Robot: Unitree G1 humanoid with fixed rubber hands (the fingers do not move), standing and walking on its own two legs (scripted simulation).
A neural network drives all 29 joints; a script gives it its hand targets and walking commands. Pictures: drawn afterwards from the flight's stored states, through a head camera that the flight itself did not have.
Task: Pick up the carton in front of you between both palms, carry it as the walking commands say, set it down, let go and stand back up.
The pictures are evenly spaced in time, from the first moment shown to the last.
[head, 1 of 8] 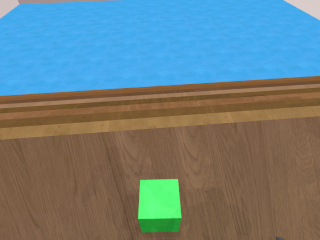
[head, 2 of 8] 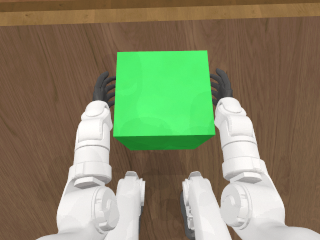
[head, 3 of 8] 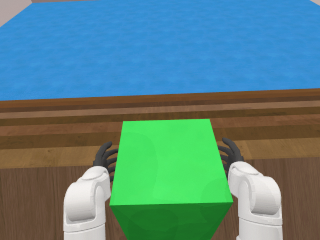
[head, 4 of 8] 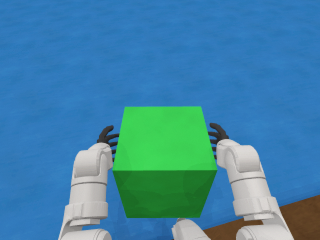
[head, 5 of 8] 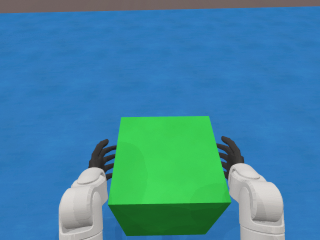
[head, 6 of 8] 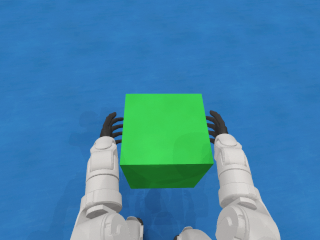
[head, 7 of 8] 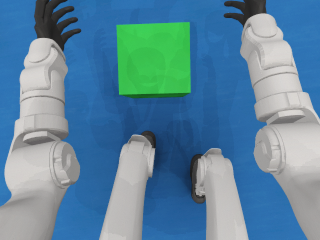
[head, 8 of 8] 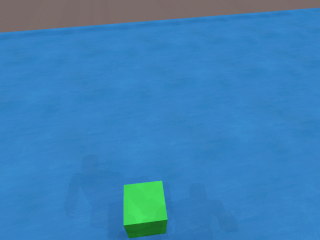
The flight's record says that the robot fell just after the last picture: no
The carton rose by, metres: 0.70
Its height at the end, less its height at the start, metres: -1.40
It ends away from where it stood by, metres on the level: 6.77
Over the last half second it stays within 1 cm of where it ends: yes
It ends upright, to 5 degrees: yes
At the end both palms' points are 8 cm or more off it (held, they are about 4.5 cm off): yes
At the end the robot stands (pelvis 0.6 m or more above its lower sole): yes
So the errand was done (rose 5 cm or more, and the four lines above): yes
